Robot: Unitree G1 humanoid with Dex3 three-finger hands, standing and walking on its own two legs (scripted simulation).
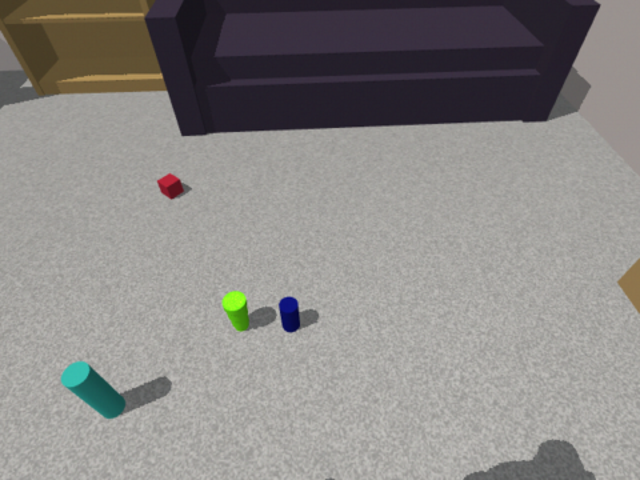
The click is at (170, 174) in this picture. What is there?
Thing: cube
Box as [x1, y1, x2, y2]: [157, 173, 183, 199]
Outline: 169,173 159,179 157,182 162,193 171,199 183,190 179,179
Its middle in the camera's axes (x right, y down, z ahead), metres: -0.72 -0.26 +1.86
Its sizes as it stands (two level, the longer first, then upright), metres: 0.074 0.074 0.074
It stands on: the floor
